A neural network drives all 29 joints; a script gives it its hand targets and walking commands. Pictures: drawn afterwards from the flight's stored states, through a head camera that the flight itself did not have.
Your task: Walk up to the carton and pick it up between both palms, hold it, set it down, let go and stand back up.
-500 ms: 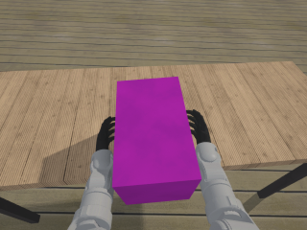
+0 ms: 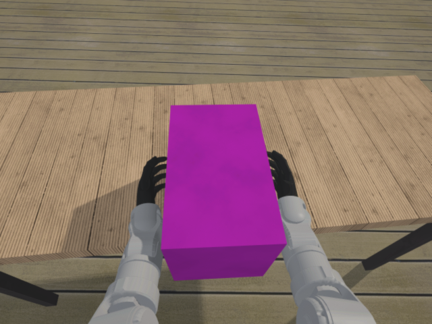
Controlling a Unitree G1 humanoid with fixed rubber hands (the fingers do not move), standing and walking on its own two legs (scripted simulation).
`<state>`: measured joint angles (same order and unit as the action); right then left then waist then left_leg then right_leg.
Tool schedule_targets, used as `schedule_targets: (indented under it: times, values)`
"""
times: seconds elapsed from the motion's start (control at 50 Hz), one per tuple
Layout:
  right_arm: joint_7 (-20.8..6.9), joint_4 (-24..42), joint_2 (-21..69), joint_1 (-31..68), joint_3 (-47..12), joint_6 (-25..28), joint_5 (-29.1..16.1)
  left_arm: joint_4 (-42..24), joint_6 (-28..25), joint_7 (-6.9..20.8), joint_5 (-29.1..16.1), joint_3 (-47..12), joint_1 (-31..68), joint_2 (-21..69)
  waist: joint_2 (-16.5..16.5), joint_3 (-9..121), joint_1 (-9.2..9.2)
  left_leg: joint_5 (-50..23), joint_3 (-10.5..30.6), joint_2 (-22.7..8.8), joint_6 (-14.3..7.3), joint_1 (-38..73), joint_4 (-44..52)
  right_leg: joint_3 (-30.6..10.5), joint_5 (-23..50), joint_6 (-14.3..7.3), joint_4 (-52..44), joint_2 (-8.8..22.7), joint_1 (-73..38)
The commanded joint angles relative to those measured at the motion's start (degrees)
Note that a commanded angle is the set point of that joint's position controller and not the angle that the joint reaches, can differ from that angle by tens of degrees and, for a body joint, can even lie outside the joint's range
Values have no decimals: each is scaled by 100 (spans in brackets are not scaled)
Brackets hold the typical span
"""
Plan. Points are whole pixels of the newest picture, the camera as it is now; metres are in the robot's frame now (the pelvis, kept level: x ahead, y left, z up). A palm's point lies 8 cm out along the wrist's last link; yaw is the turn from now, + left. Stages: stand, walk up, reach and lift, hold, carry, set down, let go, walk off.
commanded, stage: set down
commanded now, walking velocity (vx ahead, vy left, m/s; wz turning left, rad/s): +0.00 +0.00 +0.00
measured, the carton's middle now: (216, 189) +0.39 +0.00 +0.01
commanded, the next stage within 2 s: none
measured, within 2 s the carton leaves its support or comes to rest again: neither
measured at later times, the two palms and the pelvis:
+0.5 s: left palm (132, 178) +0.41 +0.16 +0.04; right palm (289, 174) +0.41 -0.15 +0.03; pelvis -0.01 +0.00 +0.00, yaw +0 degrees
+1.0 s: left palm (130, 151) +0.40 +0.15 +0.12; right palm (331, 146) +0.40 -0.19 +0.13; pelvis -0.04 -0.01 -0.01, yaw +0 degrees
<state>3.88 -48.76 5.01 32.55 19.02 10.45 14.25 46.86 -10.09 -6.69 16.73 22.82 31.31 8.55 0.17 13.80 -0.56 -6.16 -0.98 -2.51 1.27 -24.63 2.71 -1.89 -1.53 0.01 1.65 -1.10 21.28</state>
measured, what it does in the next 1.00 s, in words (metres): stands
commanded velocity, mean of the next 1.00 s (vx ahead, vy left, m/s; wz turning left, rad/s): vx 0.00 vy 0.00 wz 0.00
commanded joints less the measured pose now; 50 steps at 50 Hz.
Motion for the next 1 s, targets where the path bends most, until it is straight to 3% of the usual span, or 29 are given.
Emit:
schedule_targets:
  times: [0.0,0.04,0.06,0.08,0.18,0.2,0.24,0.28,0.32,0.34,0.38,0.42,0.44,0.46,0.48,0.54,0.56,0.6,0.66,0.68,0.7,0.76,0.82,0.86,0.88,0.9,0.92,0.96,0.98]
  values:
    - [-677,784,2165,3347,-1570,510,176,-560,-447,607,254,-1535,3077,2300,52,3439,30,-1245,-69,478,-254,3145,-940,407,2217,197,540,-254,-504]
    - [-684,638,2010,3321,-1531,528,210,-421,-448,584,342,-1383,2964,2086,104,3294,128,-982,-120,477,-296,2950,-792,409,2257,255,442,-215,-590]
    - [-683,598,1878,3308,-1407,544,223,-284,-429,574,334,-1276,2862,2054,170,3310,71,-810,-101,488,-217,2854,-803,435,1960,218,379,-231,-667]
    - [-686,503,1897,3338,-1356,536,236,-281,-421,579,465,-1299,2998,2035,-5,3211,177,-749,-162,489,-233,2833,-843,406,1932,256,441,-229,-591]
    - [-471,437,850,3107,-967,548,177,-290,-393,366,403,-944,2862,989,-62,3292,190,-1070,-127,485,-206,2924,-962,409,1969,238,495,-241,-453]
    - [-328,356,252,2894,-768,487,159,-395,-389,216,301,-747,2751,284,193,3338,67,-1081,-49,456,-229,2996,-1016,422,1958,264,601,-261,-312]
    - [-31,402,-787,2858,-629,386,-135,-499,-329,-90,-92,-793,2961,-593,8,3581,-88,-1169,-81,465,-154,3129,-1245,464,2051,258,771,-254,-435]
    - [204,716,-1163,3293,-728,384,-610,-702,-331,-321,-526,-835,3246,-866,-216,4035,54,-1632,-133,461,-134,3519,-1552,451,2199,257,1005,-307,-317]
    - [277,1078,-1418,3709,-1102,359,-998,-836,-282,-429,-929,-910,3432,-923,-61,4425,214,-2074,-36,431,-142,3670,-1855,469,2293,197,1239,-343,-241]
    - [315,1100,-1464,3721,-1159,342,-1202,-930,-259,-503,-1076,-1084,3543,-998,-169,4629,119,-2419,35,371,-109,3775,-2102,442,2601,194,1333,-329,-245]
    - [313,1178,-1614,3687,-1301,294,-1399,-1131,-182,-543,-1043,-1035,3557,-1310,-156,4695,244,-2549,95,434,-134,3667,-2250,379,2758,283,1586,-331,-2]
    - [265,990,-1737,3621,-1347,229,-1492,-921,-42,-496,-1204,-1146,3401,-1246,-63,4766,198,-2693,54,439,0,3750,-2438,360,2686,279,1639,-338,30]
    - [236,981,-1973,3653,-1279,147,-1477,-906,38,-443,-1292,-1181,3425,-1375,91,4941,84,-2636,50,449,23,3673,-2482,348,2853,283,1713,-357,32]
    - [240,863,-1975,3566,-1289,97,-1509,-753,120,-394,-1376,-1273,3350,-1405,5,4802,130,-2518,40,464,-49,3516,-2385,311,2951,302,1791,-366,-82]
    - [193,737,-1894,3582,-1391,-47,-1699,-868,187,-325,-1469,-1457,3404,-1335,-249,4601,52,-2649,80,432,-14,3500,-2471,285,2814,279,1756,-331,-45]
    - [112,726,-2280,3608,-1386,-192,-1742,-849,363,-261,-1800,-1547,3501,-1553,26,4435,-86,-2418,174,418,3,3687,-2582,361,2455,313,1714,-391,350]
    - [132,877,-2379,3747,-1434,-184,-1777,-912,398,-241,-1889,-1574,3553,-1620,-69,4560,-82,-2309,137,430,-6,3603,-2519,331,2566,323,1722,-373,194]
    - [143,1184,-2509,3968,-1497,-262,-1831,-828,462,-260,-2011,-1491,3638,-1824,328,4657,-11,-2181,179,461,-53,3334,-2499,350,2656,390,1902,-379,74]
    - [100,999,-2527,4264,-1438,-500,-2117,-966,652,-271,-2026,-1602,4078,-2047,-40,4555,-33,-1884,164,482,-51,3351,-2493,281,2392,384,1858,-367,156]
    - [98,977,-2521,4210,-1616,-598,-2159,-1004,747,-264,-2123,-1703,4026,-2050,110,4318,-94,-1789,143,470,-59,3225,-2409,350,2438,407,1845,-372,136]
    - [69,909,-2573,4147,-1563,-694,-2251,-1027,862,-263,-2164,-1755,3976,-2031,123,4186,-28,-1704,136,475,-59,3137,-2357,275,2337,349,1812,-340,87]
    - [56,901,-2668,4711,-1624,-1072,-2266,-951,1234,-260,-2102,-1554,4490,-2259,237,4401,14,-936,132,462,-141,2778,-2223,282,2002,485,1893,-333,-258]
    - [119,1413,-2666,5075,-1681,-1272,-2513,-1269,1470,-308,-2132,-1525,4761,-2373,180,4439,102,-971,64,538,-234,2630,-2226,262,2208,544,2019,-278,-403]
    - [172,1662,-2725,5235,-1702,-1466,-2556,-1538,1608,-354,-2202,-1539,5115,-2508,444,4484,32,-987,78,536,-242,2745,-2266,223,2276,599,1974,-264,-428]
    - [191,1641,-2659,5284,-1778,-1572,-2596,-1487,1732,-362,-2135,-1549,5129,-2539,274,4415,100,-868,65,532,-283,2691,-2155,256,2185,591,1954,-264,-424]
    - [180,1593,-2783,5244,-1673,-1699,-2551,-1608,1857,-372,-2139,-1387,5104,-2595,472,4386,133,-677,84,549,-286,2671,-2204,248,1888,617,1997,-270,-454]
    - [197,1463,-2804,5307,-1682,-1820,-2528,-1404,1989,-377,-2119,-1408,5125,-2650,320,4073,126,-402,20,530,-311,2478,-2154,144,1603,631,1832,-180,-403]
    - [163,1105,-2810,5482,-1642,-2112,-2471,-980,2333,-367,-2003,-1260,5153,-2599,439,3388,251,129,41,511,-313,2300,-2008,223,1013,623,1748,-188,-47]
    - [139,960,-2723,5560,-1638,-2221,-2442,-925,2448,-335,-2055,-1331,5332,-2508,500,3329,137,363,48,491,-308,2306,-2011,181,693,606,1675,-140,-64]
